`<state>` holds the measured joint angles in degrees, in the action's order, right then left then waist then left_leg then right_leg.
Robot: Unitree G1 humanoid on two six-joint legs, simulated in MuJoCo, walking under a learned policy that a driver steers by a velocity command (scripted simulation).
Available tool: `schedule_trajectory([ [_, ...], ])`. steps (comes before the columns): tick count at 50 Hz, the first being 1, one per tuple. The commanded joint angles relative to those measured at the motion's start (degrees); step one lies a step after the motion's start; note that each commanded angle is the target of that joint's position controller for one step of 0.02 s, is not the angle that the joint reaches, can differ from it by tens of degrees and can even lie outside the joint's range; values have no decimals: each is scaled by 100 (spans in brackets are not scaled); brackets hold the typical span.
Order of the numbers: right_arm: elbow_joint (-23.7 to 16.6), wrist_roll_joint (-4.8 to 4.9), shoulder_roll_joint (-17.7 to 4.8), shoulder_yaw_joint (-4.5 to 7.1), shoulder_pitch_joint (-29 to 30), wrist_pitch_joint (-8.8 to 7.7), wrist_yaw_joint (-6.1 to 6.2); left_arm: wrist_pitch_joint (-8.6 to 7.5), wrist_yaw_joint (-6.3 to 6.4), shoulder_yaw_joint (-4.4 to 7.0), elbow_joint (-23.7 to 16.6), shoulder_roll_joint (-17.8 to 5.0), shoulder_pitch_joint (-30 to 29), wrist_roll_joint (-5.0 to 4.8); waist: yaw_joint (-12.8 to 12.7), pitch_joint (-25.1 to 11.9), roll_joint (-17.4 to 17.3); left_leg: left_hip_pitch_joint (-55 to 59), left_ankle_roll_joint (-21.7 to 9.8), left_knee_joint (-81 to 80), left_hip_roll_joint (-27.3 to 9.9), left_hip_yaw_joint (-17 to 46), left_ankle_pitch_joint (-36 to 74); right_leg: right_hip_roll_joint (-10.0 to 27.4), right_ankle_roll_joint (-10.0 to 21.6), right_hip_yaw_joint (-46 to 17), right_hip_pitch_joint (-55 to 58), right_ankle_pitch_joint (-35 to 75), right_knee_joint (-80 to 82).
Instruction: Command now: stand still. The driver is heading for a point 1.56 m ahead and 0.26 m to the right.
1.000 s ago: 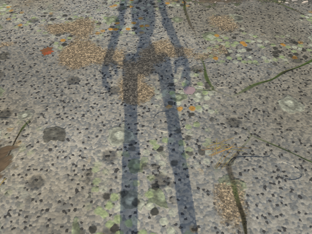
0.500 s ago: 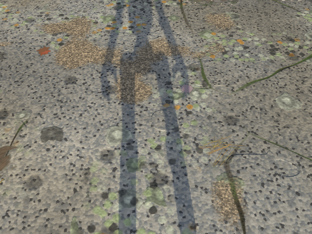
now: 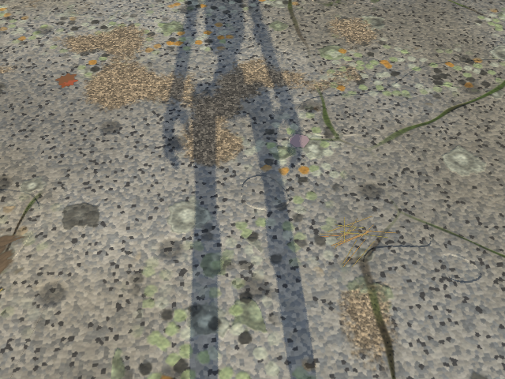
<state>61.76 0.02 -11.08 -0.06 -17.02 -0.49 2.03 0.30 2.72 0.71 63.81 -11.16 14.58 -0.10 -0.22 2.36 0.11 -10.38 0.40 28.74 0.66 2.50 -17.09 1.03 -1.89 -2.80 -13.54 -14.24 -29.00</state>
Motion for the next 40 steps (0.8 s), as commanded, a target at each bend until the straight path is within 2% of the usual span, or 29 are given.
schedule_trajectory([
  [1,-75,2,-522,85,-404,-27,19,-28,17,78,-91,-542,326,-1,1,147,-7,-444,-83,-603,-56,2,616,-33,120,97,155,627,421],
  [4,-63,4,-498,84,-447,-26,23,-30,18,73,-91,-522,364,-3,3,156,-7,-453,-80,-597,-55,-4,610,-37,124,98,143,618,418],
  [5,0,-1,-425,67,-561,-19,28,-24,20,52,-31,-438,476,3,3,17,-28,-401,-92,-649,-8,-50,44,-104,130,170,207,89,428],
  [6,14,29,-475,90,-590,-2,45,-14,32,61,-20,-446,498,-23,9,105,-73,-505,-158,-659,50,-62,-852,-228,171,277,98,-744,324],
  [8,-81,81,-675,160,-557,-5,76,-48,48,100,-99,-542,439,-57,43,526,-204,-906,-422,-756,-77,205,-2528,-317,334,315,-467,-2261,88],
  [10,-116,139,-783,210,-742,-115,51,-209,-5,75,-229,-394,304,-75,142,768,-449,-866,-730,-1042,-538,882,-2946,-249,417,278,-922,-2091,-261],
  [12,-83,174,-1055,324,-1003,-216,8,-408,-107,39,-352,-185,183,-100,220,677,-1042,-456,-1156,-1576,-1304,2002,-3176,-312,386,565,-1253,-1191,-1159],
  [13,-138,185,-1096,351,-907,-239,-7,-487,-156,38,-395,-186,162,-124,171,752,-1102,-668,-1324,-1758,-1586,2411,-3104,-185,474,466,-1151,-1028,-1412],
  [14,-242,180,-1045,339,-670,-255,-21,-552,-196,47,-393,-191,270,-154,13,821,-1031,-918,-1312,-1761,-1595,2363,-2893,-125,590,441,-881,-1077,-1229],
  [15,-361,201,-1012,324,-345,-257,-42,-593,-216,48,-303,-138,600,-184,-237,858,-1002,-1255,-1152,-1579,-1395,2000,-2647,-143,695,482,-267,-1109,-542],
  [16,-502,228,-950,305,-5,-257,-57,-612,-216,86,-117,-186,1113,-178,-489,860,-801,-1678,-902,-1113,-1007,1450,-2126,-173,721,384,587,-871,199],
  [17,-631,201,-721,254,242,-306,-72,-618,-208,201,98,-532,1820,-128,-703,626,29,-2236,-591,284,-470,638,-1099,363,802,-582,1498,-762,693],
  [18,-865,179,-400,187,308,-422,-50,-657,-273,424,223,-1392,2644,-143,-874,247,1748,-3121,-240,2276,257,-366,-855,1560,1448,-2849,2228,-1419,1699],
  [19,-923,232,-499,203,305,-543,-53,-730,-318,341,155,-1243,2544,-25,-687,262,1518,-3641,-301,3517,131,132,-1345,2161,1808,-4096,2140,-1465,2034],
  [20,-906,282,-569,220,257,-614,-114,-776,-316,245,-24,-889,1999,-12,-403,590,838,-3970,-431,4140,-190,330,-949,2097,1719,-3560,1978,-1078,1913],
  [21,-836,261,-543,221,193,-659,-173,-784,-339,191,-169,-709,1671,-34,-288,572,561,-3991,-519,4227,-380,285,-432,1793,1547,-2795,1906,-718,1908],
  [22,-848,216,-637,275,291,-698,-197,-754,-358,161,-237,-662,1494,-50,-222,579,362,-4070,-554,4012,-531,176,-24,1597,1394,-2221,1940,-209,1961],
  [23,-902,167,-760,344,478,-709,-224,-707,-356,102,-247,-508,1499,-37,-225,542,388,-3976,-538,3744,-651,60,247,1385,1230,-1675,1944,538,1996],
  [24,-926,155,-718,361,547,-693,-268,-647,-336,61,-220,-385,1634,-15,-238,441,492,-3815,-490,3531,-682,-72,403,1211,1140,-1270,1938,1066,2012],
  [26,-1002,147,-469,314,759,-624,-335,-564,-257,51,-225,-445,1820,16,-258,368,494,-3685,-338,3050,-653,-298,681,1072,1152,-814,1835,1647,2063],
  [29,-1412,134,-243,184,1736,-591,-358,-515,-140,86,-400,-741,1660,39,-364,601,420,-3105,-149,1534,-470,-512,1335,926,1185,-416,1065,1548,2336],
  [31,-1566,158,-329,166,2091,-577,-387,-531,-110,141,-407,-922,1779,-3,-408,649,563,-2580,-129,921,-315,-634,1637,980,1220,-326,823,1426,2501],
  [34,-1741,190,-564,196,2321,-579,-439,-544,-101,209,-377,-969,1800,-109,-272,746,571,-2415,-322,388,-303,-471,1761,1244,1151,-257,1259,1780,2415],
  [35,-1759,184,-664,233,2256,-595,-455,-527,-103,233,-389,-993,1745,-106,-159,647,568,-2263,-414,266,-259,-459,1688,1309,1082,-203,1501,2280,2211],
  [36,-1734,177,-792,295,2045,-611,-461,-501,-107,262,-418,-1053,1665,-79,12,414,634,-1904,-512,244,-144,-511,1569,1340,1006,-122,1715,3262,1834],
  [37,-1625,179,-955,386,1583,-611,-446,-455,-114,291,-448,-1111,1589,-36,281,16,741,-1259,-623,321,37,-626,1414,1301,924,-6,1822,4399,1194],
  [38,-1340,201,-1170,524,654,-592,-412,-398,-124,277,-495,-1063,1511,12,730,-556,740,-118,-776,324,210,-726,1350,1086,792,174,1619,5067,94],
  [39,-1111,180,-1457,639,-350,-561,-350,-390,-155,206,-637,-940,1427,64,1149,-1204,511,1610,-1053,396,-459,39,1109,858,625,194,426,4050,-1450],
  [40,-966,18,-2029,760,-1040,-540,-343,-492,-236,-41,-723,0,2206,45,790,-2356,-1112,3695,-2021,-211,-2186,2942,-315,-238,256,267,-1695,406,-3937],
])
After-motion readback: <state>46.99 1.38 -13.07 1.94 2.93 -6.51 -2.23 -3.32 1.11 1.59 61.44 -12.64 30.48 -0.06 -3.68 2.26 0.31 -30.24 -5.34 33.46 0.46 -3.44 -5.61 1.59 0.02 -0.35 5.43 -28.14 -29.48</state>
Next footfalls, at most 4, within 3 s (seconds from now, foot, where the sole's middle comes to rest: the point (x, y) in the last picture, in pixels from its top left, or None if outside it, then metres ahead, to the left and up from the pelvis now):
0.78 left None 0.43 0.11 -0.77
1.34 right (320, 307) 0.71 -0.16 -0.77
1.88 left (285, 206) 1.08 -0.07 -0.77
2.38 right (347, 155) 1.33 -0.31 -0.77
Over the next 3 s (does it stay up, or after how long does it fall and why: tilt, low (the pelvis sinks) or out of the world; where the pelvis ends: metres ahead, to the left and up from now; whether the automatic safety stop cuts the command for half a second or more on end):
stays up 1.46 -0.18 -0.01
